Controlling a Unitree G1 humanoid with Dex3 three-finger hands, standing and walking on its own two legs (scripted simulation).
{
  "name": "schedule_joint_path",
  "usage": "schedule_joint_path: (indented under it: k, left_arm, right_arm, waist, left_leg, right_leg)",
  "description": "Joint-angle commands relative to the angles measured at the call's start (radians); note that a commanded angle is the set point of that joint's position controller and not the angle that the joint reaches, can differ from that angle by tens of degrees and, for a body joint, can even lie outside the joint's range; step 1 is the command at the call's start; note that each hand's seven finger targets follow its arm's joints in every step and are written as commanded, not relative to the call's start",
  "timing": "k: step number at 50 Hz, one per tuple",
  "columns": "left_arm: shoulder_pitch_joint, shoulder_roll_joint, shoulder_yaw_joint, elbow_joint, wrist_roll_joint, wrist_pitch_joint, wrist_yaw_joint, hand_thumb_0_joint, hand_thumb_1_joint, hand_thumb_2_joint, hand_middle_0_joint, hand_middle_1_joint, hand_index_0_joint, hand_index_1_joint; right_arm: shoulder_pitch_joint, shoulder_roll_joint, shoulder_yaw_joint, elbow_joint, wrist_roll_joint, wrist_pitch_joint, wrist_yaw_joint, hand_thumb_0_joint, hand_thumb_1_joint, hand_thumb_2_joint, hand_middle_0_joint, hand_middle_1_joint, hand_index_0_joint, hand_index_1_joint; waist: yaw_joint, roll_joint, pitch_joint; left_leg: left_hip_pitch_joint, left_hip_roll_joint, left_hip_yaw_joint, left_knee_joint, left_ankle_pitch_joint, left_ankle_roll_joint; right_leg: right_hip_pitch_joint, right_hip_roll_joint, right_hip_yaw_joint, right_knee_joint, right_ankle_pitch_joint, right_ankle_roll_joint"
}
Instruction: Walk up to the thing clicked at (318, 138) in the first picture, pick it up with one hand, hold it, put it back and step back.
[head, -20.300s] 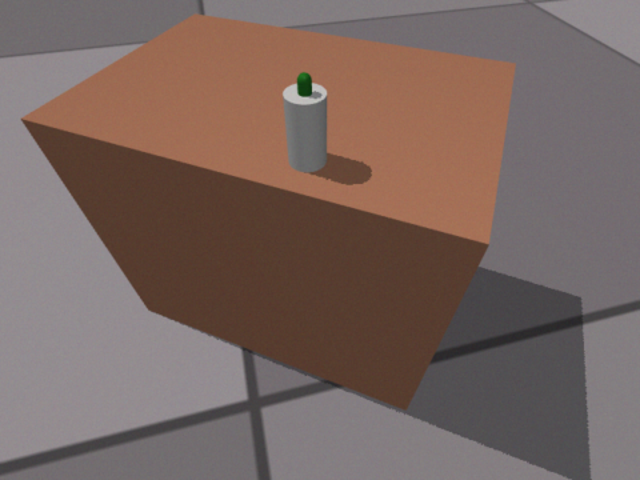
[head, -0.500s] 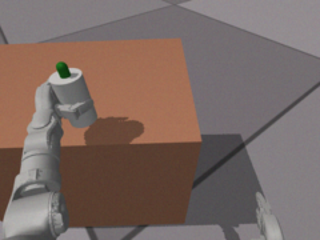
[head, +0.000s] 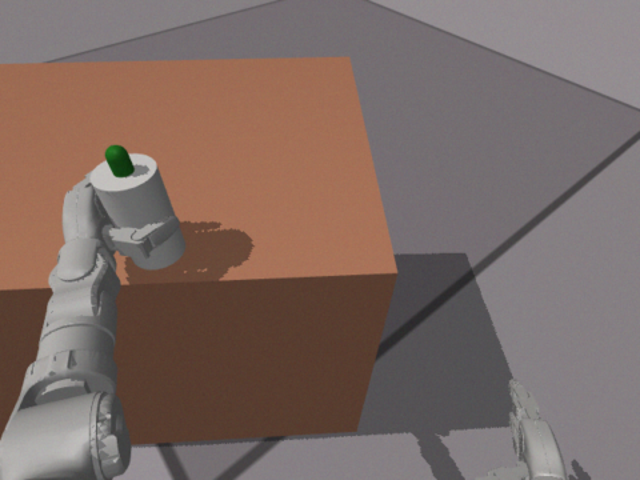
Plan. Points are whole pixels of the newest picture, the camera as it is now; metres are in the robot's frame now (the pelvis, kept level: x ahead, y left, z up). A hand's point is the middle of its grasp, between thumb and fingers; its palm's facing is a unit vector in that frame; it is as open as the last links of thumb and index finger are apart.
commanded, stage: lower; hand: left
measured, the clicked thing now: (139, 205) +0.43 +0.23 +0.13
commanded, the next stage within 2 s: loosen in 0.16 s
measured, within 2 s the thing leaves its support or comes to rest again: neither
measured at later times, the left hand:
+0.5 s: hand (138, 213) +0.43 +0.23 +0.11, palm faces +0.24 -0.97 +0.00, open 10.6 cm
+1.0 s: hand (127, 209) +0.44 +0.25 +0.12, palm faces +0.26 -0.97 -0.01, open 15.2 cm
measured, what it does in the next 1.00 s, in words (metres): stands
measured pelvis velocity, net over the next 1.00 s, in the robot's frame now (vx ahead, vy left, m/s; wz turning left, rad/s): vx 0.01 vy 0.00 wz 0.00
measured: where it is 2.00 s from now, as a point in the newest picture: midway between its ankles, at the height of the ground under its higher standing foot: outside the picture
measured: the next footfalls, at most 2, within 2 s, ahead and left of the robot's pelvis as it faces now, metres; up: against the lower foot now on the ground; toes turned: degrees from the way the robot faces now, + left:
none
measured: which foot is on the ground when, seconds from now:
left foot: down 0.00-1.00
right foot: down 0.00-1.00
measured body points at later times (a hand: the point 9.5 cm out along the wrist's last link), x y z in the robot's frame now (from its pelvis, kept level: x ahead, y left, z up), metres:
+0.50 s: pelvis +0.00 +0.00 -0.01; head +0.03 +0.01 +0.44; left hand +0.42 +0.28 +0.12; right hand +0.16 -0.25 -0.07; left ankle +0.02 +0.13 -0.72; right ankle +0.02 -0.14 -0.72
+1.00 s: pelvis +0.01 +0.00 -0.01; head +0.04 +0.01 +0.44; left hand +0.42 +0.30 +0.12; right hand +0.17 -0.25 -0.06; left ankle +0.02 +0.13 -0.72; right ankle +0.02 -0.14 -0.72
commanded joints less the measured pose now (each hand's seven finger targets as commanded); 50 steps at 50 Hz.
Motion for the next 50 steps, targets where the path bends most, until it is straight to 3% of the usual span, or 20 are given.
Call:
schedule_joint_path:
  k: [1, 3, 7, 8, 10, 11, 12, 13, 15, 20, 22, 24, 26, 35, 37, 40, 41, 44, 45, 50]
  left_arm:
    - [-0.658, 0.308, 0.057, -0.443, -0.043, -0.163, 0.000, 0.000, 0.070, 1.308, -1.332, -1.489, -1.354, -1.492]
    - [-0.583, 0.299, 0.072, -0.329, -0.042, -0.158, 0.008, 0.000, 0.070, 1.315, -1.323, -1.486, -1.343, -1.490]
    - [-0.580, 0.269, 0.043, -0.341, -0.033, -0.169, 0.005, 0.000, 0.059, 1.298, -1.325, -1.468, -1.342, -1.476]
    - [-0.498, 0.252, 0.046, -0.211, -0.034, -0.158, 0.001, 0.000, 0.064, 1.312, -1.335, -1.482, -1.352, -1.489]
    - [-0.577, 0.288, 0.047, -0.351, -0.032, -0.176, -0.003, 0.000, 0.057, 1.307, -1.331, -1.479, -1.349, -1.486]
    - [-0.556, 0.268, 0.037, -0.285, -0.027, -0.166, -0.003, 0.000, 0.058, 1.307, -1.330, -1.477, -1.348, -1.484]
    - [-0.446, 0.222, 0.028, -0.138, -0.028, -0.151, -0.009, 0.000, 0.087, 1.310, -1.325, -1.470, -1.342, -1.477]
    - [-0.452, 0.235, 0.036, -0.203, -0.031, -0.163, -0.013, 0.000, 0.087, 1.311, -1.324, -1.471, -1.341, -1.478]
    - [-0.487, 0.257, 0.034, -0.229, -0.021, -0.170, -0.012, 0.000, 0.027, 1.151, -1.293, -1.348, -1.328, -1.350]
    - [-0.540, 0.244, 0.025, -0.298, -0.031, -0.174, -0.011, 0.000, -0.292, 0.751, -1.079, -1.032, -1.116, -1.008]
    - [-0.460, 0.230, 0.031, -0.195, -0.030, -0.156, -0.012, 0.000, -0.401, 0.654, -0.972, -0.911, -1.007, -0.900]
    - [-0.550, 0.255, 0.030, -0.330, -0.031, -0.168, -0.009, 0.000, -0.507, 0.523, -0.823, -0.779, -0.847, -0.772]
    - [-0.451, 0.222, 0.026, -0.216, -0.030, -0.149, -0.010, 0.000, -0.553, 0.418, -0.746, -0.673, -0.765, -0.666]
    - [-0.412, 0.221, 0.035, -0.236, -0.030, -0.127, -0.006, 0.000, -0.564, 0.300, -0.556, -0.465, -0.563, -0.467]
    - [-0.449, 0.197, 0.008, -0.286, -0.033, -0.130, -0.010, 0.000, -0.552, 0.294, -0.520, -0.434, -0.525, -0.438]
    - [-0.407, 0.234, 0.045, -0.246, -0.031, -0.116, -0.004, 0.000, -0.564, 0.246, -0.455, -0.367, -0.459, -0.371]
    - [-0.436, 0.199, 0.011, -0.300, -0.031, -0.124, -0.009, 0.000, -0.546, 0.228, -0.424, -0.338, -0.429, -0.340]
    - [-0.431, 0.279, 0.053, -0.306, -0.018, -0.122, 0.001, 0.000, -0.437, 0.263, -0.343, -0.318, -0.351, -0.316]
    - [-0.436, 0.284, 0.062, -0.319, -0.017, -0.122, 0.002, 0.000, -0.426, 0.247, -0.324, -0.295, -0.332, -0.293]
    - [-0.494, 0.403, 0.137, -0.400, -0.022, -0.109, -0.008, 0.000, -0.377, 0.219, -0.250, -0.244, -0.263, -0.236]
  right_arm:
    - [-0.086, -0.126, -0.041, -0.191, -0.002, -0.047, -0.010, 0.000, 0.515, -0.059, 0.049, 0.050, 0.049, 0.050]
    - [-0.054, -0.121, -0.035, -0.190, -0.004, -0.041, -0.011, 0.000, 0.512, -0.060, 0.049, 0.050, 0.049, 0.050]
    - [-0.058, -0.117, -0.031, -0.232, -0.005, -0.028, -0.010, 0.000, 0.511, -0.060, 0.049, 0.050, 0.049, 0.050]
    - [-0.026, -0.119, -0.029, -0.218, -0.005, -0.024, -0.010, 0.000, 0.512, -0.060, 0.049, 0.050, 0.049, 0.050]
    - [-0.046, -0.149, -0.054, -0.258, -0.005, -0.022, -0.009, 0.000, 0.517, -0.059, 0.049, 0.050, 0.049, 0.050]
    - [-0.007, -0.136, -0.048, -0.232, -0.007, -0.012, -0.008, 0.000, 0.516, -0.059, 0.049, 0.050, 0.049, 0.050]
    - [0.000, -0.126, -0.034, -0.250, -0.006, -0.013, -0.006, 0.000, 0.521, -0.058, 0.049, 0.050, 0.049, 0.050]
    - [-0.013, -0.131, -0.042, -0.254, -0.006, -0.013, -0.005, 0.000, 0.519, -0.059, 0.049, 0.050, 0.049, 0.050]
    - [-0.008, -0.123, -0.035, -0.249, -0.006, -0.005, -0.001, 0.000, 0.512, -0.047, 0.050, 0.049, 0.049, 0.049]
    - [-0.003, -0.123, -0.031, -0.315, -0.005, 0.003, -0.001, 0.000, 0.509, -0.045, 0.050, 0.050, 0.050, 0.050]
    - [0.023, -0.132, -0.045, -0.293, -0.003, 0.010, -0.005, 0.000, 0.518, -0.050, 0.050, 0.050, 0.050, 0.050]
    - [-0.012, -0.131, -0.038, -0.334, -0.003, 0.010, -0.003, 0.000, 0.514, -0.050, 0.050, 0.050, 0.050, 0.050]
    - [0.040, -0.128, -0.040, -0.306, -0.005, 0.017, -0.005, 0.000, 0.508, -0.051, 0.050, 0.050, 0.050, 0.050]
    - [0.026, -0.136, -0.047, -0.328, 0.002, 0.032, -0.004, 0.000, 0.517, -0.053, 0.051, 0.051, 0.051, 0.051]
    - [0.021, -0.124, -0.037, -0.329, 0.003, 0.035, -0.004, 0.000, 0.519, -0.053, 0.051, 0.051, 0.051, 0.051]
    - [0.060, -0.151, -0.059, -0.312, 0.002, 0.042, -0.011, 0.000, 0.518, -0.054, 0.051, 0.051, 0.051, 0.051]
    - [0.025, -0.112, -0.027, -0.326, 0.003, 0.040, -0.005, 0.000, 0.523, -0.053, 0.052, 0.051, 0.051, 0.051]
    - [0.025, -0.185, -0.090, -0.366, 0.005, 0.047, -0.013, 0.000, 0.534, -0.051, 0.052, 0.051, 0.051, 0.051]
    - [0.031, -0.152, -0.055, -0.385, 0.006, 0.047, -0.010, 0.000, 0.534, -0.051, 0.052, 0.051, 0.051, 0.051]
    - [0.051, -0.153, -0.061, -0.385, 0.012, 0.053, -0.020, 0.000, 0.538, -0.049, 0.052, 0.050, 0.051, 0.050]
  waist:
    - [0.014, 0.152, -0.422]
    - [0.004, 0.104, -0.387]
    - [0.005, 0.098, -0.397]
    - [-0.013, 0.059, -0.329]
    - [0.007, 0.123, -0.405]
    - [-0.015, 0.099, -0.394]
    - [-0.022, 0.016, -0.268]
    - [-0.006, 0.013, -0.283]
    - [0.002, 0.087, -0.312]
    - [0.001, 0.056, -0.351]
    - [-0.006, 0.012, -0.286]
    - [0.016, 0.091, -0.375]
    - [0.007, 0.033, -0.308]
    - [0.018, 0.025, -0.311]
    - [0.014, 0.046, -0.313]
    - [0.003, 0.022, -0.312]
    - [0.017, 0.038, -0.315]
    - [0.008, 0.035, -0.351]
    - [0.019, 0.042, -0.364]
    - [0.030, 0.089, -0.381]
  left_leg:
    - [0.242, -0.020, 0.021, -0.050, 0.194, 0.026]
    - [0.221, -0.015, 0.016, -0.039, 0.194, 0.028]
    - [0.194, -0.019, 0.022, -0.022, 0.179, 0.029]
    - [0.164, -0.018, 0.019, -0.018, 0.162, 0.032]
    - [0.201, -0.018, 0.020, -0.015, 0.178, 0.025]
    - [0.204, -0.014, 0.019, -0.002, 0.191, 0.029]
    - [0.115, -0.020, 0.023, -0.004, 0.150, 0.036]
    - [0.093, -0.022, 0.023, -0.005, 0.125, 0.038]
    - [0.125, -0.024, 0.027, -0.002, 0.112, 0.031]
    - [0.113, -0.029, 0.029, 0.008, 0.092, 0.036]
    - [0.081, -0.030, 0.029, 0.007, 0.078, 0.040]
    - [0.131, -0.028, 0.026, 0.009, 0.111, 0.031]
    - [0.092, -0.026, 0.025, 0.012, 0.105, 0.035]
    - [0.079, -0.028, 0.030, 0.016, 0.115, 0.035]
    - [0.089, -0.028, 0.030, 0.014, 0.122, 0.034]
    - [0.090, -0.030, 0.033, 0.023, 0.133, 0.039]
    - [0.079, -0.032, 0.033, 0.020, 0.136, 0.037]
    - [0.115, -0.029, 0.030, 0.017, 0.133, 0.034]
    - [0.112, -0.029, 0.029, 0.018, 0.145, 0.032]
    - [0.143, -0.033, 0.035, 0.023, 0.218, 0.031]
  right_leg:
    - [0.049, 0.017, -0.048, -0.046, 0.200, -0.028]
    - [0.041, 0.021, -0.054, -0.039, 0.192, -0.026]
    - [0.029, 0.017, -0.046, -0.023, 0.186, -0.026]
    - [0.000, 0.019, -0.048, -0.024, 0.169, -0.023]
    - [0.004, 0.019, -0.047, -0.008, 0.179, -0.031]
    - [-0.020, 0.020, -0.049, -0.006, 0.188, -0.028]
    - [-0.019, 0.019, -0.049, -0.014, 0.163, -0.021]
    - [-0.014, 0.016, -0.043, -0.011, 0.148, -0.021]
    - [-0.042, 0.014, -0.043, -0.001, 0.127, -0.029]
    - [-0.024, 0.013, -0.037, 0.000, 0.115, -0.024]
    - [-0.037, 0.013, -0.038, 0.000, 0.105, -0.022]
    - [-0.021, 0.014, -0.040, 0.014, 0.125, -0.029]
    - [-0.028, 0.018, -0.043, 0.014, 0.119, -0.026]
    - [-0.016, 0.019, -0.040, 0.021, 0.126, -0.027]
    - [-0.021, 0.020, -0.040, 0.023, 0.131, -0.028]
    - [-0.017, 0.015, -0.033, 0.021, 0.150, -0.022]
    - [-0.002, 0.015, -0.035, 0.023, 0.154, -0.024]
    - [-0.003, 0.018, -0.037, 0.022, 0.145, -0.026]
    - [0.025, 0.018, -0.039, 0.023, 0.154, -0.027]
    - [0.073, 0.013, -0.033, 0.022, 0.218, -0.025]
